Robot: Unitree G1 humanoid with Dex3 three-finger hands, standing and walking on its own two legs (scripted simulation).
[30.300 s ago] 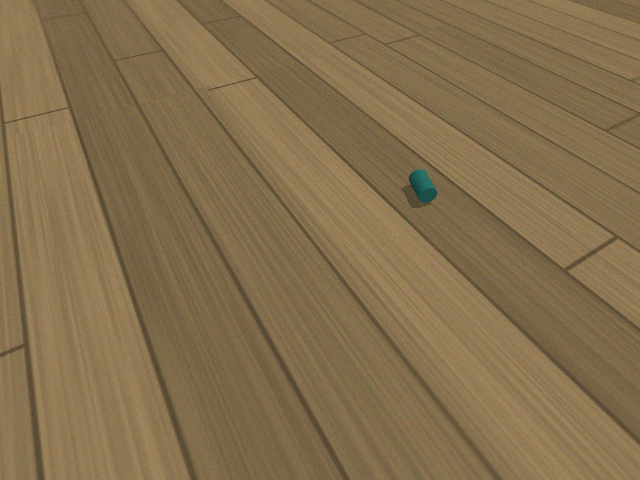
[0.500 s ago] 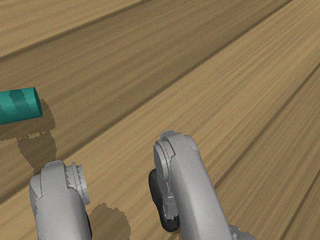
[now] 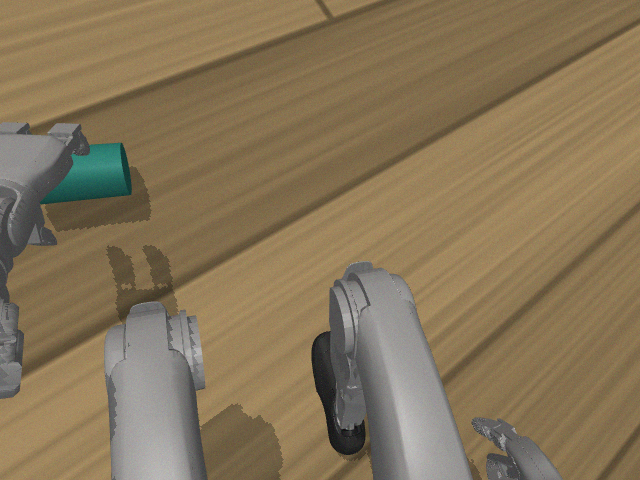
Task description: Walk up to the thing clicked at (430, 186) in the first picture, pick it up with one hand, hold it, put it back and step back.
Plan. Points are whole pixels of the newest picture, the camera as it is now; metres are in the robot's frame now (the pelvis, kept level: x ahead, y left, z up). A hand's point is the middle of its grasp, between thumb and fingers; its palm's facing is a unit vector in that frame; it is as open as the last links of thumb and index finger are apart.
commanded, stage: withdraw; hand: left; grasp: from above
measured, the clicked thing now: (79, 173) +0.58 +0.25 -0.31
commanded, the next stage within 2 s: home in 0.10 s
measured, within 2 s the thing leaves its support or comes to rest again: rests again in 0.10 s
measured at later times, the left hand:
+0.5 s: hand out of the picture +0.48 +0.29 -0.09, palm faces -0.43 -0.17 -0.88, open 12.0 cm
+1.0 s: hand out of the picture +0.31 +0.22 +0.12, palm faces -0.15 -0.83 -0.53, open 7.4 cm
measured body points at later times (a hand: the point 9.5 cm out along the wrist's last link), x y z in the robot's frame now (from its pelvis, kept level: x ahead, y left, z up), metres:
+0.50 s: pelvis +0.02 +0.02 +0.03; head +0.24 +0.05 +0.42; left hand +0.50 +0.30 -0.04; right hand +0.05 -0.25 -0.08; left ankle +0.09 +0.13 -0.32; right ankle +0.13 -0.14 -0.32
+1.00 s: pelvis +0.03 +0.00 +0.22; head +0.15 +0.03 +0.65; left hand +0.31 +0.26 +0.15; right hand +0.26 -0.22 +0.13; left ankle +0.09 +0.13 -0.32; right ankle +0.12 -0.15 -0.32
